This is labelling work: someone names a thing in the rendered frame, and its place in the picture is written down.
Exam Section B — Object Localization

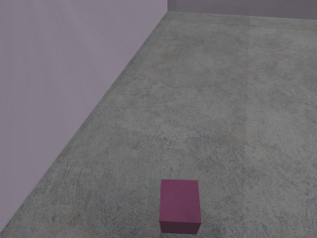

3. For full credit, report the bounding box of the carton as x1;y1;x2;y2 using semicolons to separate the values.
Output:
158;178;202;235

